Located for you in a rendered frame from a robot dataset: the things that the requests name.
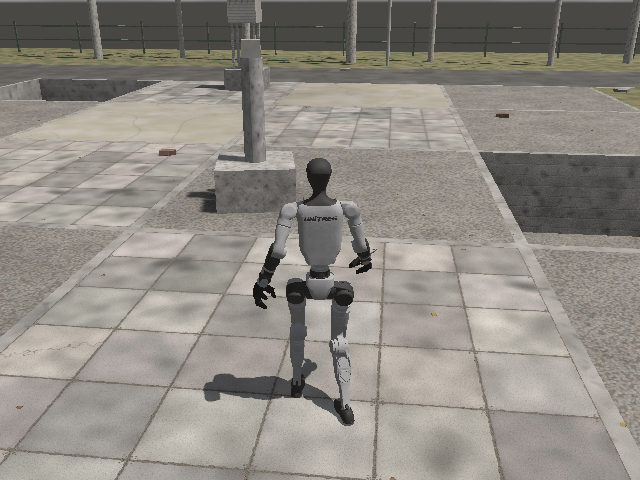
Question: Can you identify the robot foot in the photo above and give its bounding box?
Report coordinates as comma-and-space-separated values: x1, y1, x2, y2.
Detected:
291, 374, 305, 398
334, 398, 355, 424

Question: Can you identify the left robot hand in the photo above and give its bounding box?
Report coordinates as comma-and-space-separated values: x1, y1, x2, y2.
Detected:
253, 282, 276, 309

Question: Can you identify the right robot upper arm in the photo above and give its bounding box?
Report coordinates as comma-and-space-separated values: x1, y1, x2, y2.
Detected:
340, 201, 368, 253

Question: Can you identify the right robot hand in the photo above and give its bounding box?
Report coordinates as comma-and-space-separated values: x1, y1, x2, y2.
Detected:
349, 257, 372, 274

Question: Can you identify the right robot foot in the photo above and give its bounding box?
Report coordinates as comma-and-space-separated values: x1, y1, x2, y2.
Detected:
334, 398, 355, 424

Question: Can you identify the left robot upper arm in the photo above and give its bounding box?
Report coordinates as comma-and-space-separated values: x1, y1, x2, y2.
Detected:
271, 202, 299, 259

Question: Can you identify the right robot forearm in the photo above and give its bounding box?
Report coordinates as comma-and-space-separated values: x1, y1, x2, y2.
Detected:
357, 238, 372, 265

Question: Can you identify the left robot foot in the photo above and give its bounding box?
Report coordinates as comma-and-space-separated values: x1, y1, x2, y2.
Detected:
291, 374, 305, 398

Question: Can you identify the left robot forearm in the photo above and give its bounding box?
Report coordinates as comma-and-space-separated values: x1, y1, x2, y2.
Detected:
257, 243, 280, 288

